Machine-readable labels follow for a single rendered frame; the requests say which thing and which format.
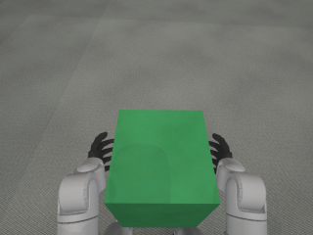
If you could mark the carton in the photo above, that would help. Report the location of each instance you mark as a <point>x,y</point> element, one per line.
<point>161,172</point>

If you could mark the robot left hand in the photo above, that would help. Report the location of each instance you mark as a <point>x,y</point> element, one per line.
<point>97,146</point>

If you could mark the robot right hand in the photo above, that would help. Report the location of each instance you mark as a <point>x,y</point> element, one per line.
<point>222,148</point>

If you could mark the robot left thigh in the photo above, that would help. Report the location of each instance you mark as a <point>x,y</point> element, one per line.
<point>116,229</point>

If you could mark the left robot forearm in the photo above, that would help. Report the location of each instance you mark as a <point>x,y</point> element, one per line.
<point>78,199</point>

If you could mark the right robot forearm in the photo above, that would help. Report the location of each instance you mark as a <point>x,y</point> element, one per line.
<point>245,199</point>

